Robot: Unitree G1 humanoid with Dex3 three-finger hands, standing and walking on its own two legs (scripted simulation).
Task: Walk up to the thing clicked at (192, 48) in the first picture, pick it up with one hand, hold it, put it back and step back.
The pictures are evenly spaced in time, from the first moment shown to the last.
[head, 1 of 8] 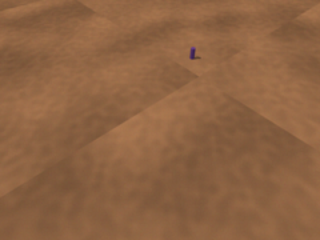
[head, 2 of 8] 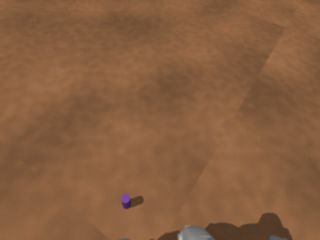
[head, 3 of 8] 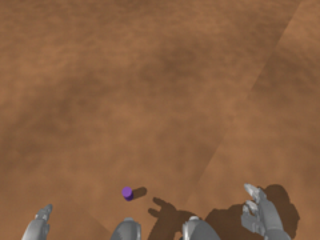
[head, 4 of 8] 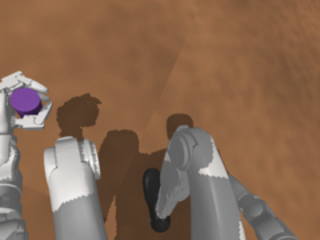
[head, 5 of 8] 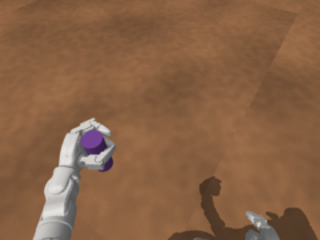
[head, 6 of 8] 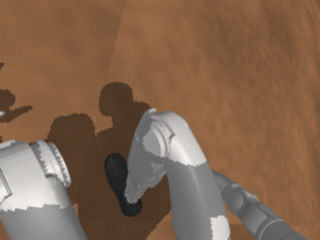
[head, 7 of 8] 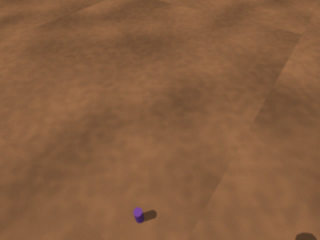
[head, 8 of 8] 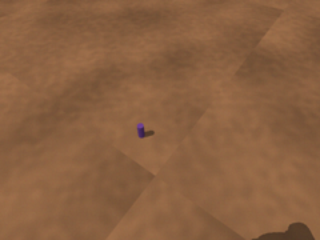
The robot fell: no
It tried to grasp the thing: yes
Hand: left
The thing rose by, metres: 0.71
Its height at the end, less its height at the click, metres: +0.00
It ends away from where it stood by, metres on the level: 0.01
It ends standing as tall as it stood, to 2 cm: yes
